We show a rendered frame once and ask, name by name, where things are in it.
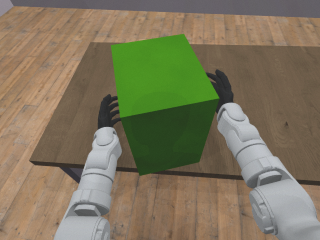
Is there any left robot upper arm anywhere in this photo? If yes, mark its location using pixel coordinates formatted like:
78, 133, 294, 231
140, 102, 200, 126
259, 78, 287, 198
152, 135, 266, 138
55, 216, 110, 240

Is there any right robot upper arm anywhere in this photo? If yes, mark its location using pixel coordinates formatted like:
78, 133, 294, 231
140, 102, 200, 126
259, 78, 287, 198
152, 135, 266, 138
249, 179, 320, 240

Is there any right robot hand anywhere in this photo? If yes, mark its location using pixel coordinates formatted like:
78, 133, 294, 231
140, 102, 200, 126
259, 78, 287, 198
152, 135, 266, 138
206, 69, 234, 114

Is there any left robot hand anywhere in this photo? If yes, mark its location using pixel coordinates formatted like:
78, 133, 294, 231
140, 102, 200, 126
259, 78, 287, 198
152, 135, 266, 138
98, 94, 121, 130

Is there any left robot forearm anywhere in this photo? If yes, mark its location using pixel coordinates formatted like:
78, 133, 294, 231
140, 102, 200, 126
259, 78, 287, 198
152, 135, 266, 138
53, 127, 122, 240

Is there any table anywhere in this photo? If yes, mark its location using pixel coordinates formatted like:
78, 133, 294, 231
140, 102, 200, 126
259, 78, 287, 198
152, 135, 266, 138
29, 42, 320, 186

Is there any carton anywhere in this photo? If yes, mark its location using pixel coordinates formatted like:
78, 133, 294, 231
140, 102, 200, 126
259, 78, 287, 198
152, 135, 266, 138
111, 34, 220, 176

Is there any right robot forearm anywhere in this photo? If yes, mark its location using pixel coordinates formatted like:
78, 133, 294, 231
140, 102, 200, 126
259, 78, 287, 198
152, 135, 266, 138
216, 102, 318, 219

